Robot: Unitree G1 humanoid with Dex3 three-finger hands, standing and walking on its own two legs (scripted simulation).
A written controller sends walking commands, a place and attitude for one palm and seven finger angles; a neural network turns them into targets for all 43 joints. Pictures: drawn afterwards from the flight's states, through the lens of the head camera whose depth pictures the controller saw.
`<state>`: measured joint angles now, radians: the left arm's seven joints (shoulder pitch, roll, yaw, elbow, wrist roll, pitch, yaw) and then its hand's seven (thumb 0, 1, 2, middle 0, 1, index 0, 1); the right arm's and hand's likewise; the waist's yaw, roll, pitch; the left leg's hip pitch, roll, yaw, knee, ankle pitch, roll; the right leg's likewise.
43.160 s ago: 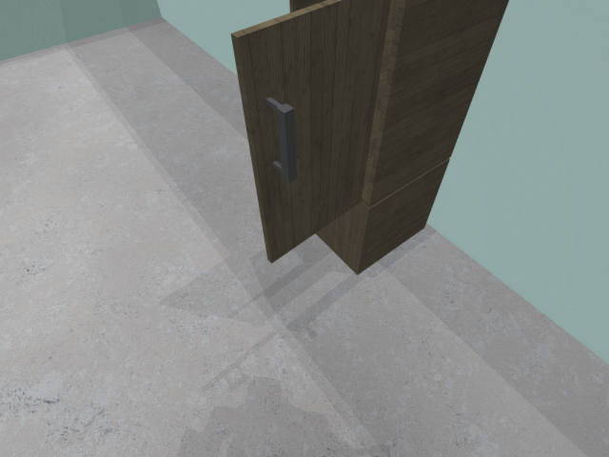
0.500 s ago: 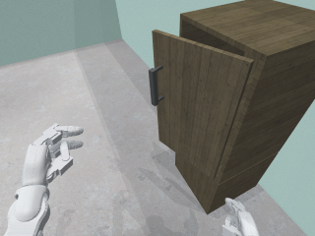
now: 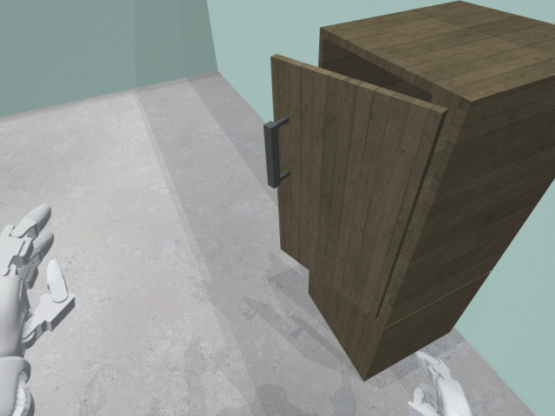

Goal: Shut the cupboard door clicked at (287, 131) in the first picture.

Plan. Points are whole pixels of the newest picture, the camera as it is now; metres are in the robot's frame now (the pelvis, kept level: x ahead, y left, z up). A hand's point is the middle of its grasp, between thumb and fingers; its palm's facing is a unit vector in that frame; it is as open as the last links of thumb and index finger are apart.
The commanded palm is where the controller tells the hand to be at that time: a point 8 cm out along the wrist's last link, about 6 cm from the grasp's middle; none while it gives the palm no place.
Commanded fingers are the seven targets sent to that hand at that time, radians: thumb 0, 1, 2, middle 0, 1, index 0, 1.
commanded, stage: draw the hand back to the body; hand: left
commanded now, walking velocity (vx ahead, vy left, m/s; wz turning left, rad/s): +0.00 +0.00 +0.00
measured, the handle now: (279, 153) +0.64 +0.08 +0.05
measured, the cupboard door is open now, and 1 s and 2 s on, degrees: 20 20 20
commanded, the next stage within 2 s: step back with the hand held close in 0.06 s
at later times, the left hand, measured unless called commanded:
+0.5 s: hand (60, 302) +0.19 +0.27 +0.15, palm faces +0.37 -0.79 -0.49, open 7.4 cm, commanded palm +0.13 +0.31 +0.17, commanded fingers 0.00 0.90 0.90 -0.20 -0.30 -0.20 -0.30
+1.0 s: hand out of the picture +0.11 +0.30 +0.15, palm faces +0.47 -0.77 -0.44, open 7.4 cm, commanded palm +0.04 +0.33 +0.17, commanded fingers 0.00 0.90 0.90 -0.20 -0.30 -0.20 -0.30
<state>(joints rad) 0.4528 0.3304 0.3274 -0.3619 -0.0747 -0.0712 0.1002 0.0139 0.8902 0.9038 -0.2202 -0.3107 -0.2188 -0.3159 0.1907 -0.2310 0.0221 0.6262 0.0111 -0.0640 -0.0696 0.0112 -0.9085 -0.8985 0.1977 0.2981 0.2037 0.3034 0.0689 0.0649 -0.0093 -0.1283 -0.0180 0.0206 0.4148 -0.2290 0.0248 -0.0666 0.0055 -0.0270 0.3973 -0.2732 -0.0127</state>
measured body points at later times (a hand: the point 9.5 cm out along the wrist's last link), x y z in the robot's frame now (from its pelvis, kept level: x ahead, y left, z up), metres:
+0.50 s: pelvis -0.02 +0.01 +0.00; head -0.01 -0.01 +0.45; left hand +0.16 +0.31 +0.18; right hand +0.16 -0.24 -0.09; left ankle +0.00 +0.10 -0.74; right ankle -0.03 -0.11 -0.74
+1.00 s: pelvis -0.09 +0.03 -0.02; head -0.09 +0.04 +0.43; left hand +0.07 +0.34 +0.18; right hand +0.07 -0.21 -0.10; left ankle +0.00 +0.10 -0.74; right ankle -0.03 -0.11 -0.74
